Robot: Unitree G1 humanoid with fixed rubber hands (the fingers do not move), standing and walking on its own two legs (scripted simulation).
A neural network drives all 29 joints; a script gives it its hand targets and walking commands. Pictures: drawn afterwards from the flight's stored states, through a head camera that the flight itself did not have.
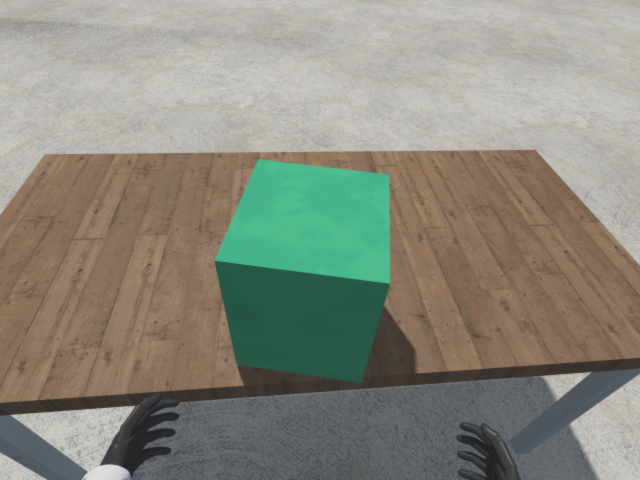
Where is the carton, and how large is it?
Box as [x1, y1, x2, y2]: [214, 159, 389, 382]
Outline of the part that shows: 258,159 214,260 236,363 242,365 360,382 389,285 388,174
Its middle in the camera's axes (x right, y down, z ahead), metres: -0.01 +0.05 +0.59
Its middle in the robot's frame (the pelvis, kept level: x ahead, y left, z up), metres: +0.41 +0.02 +0.02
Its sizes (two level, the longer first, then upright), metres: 0.210 0.200 0.250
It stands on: a table, 0.67 m high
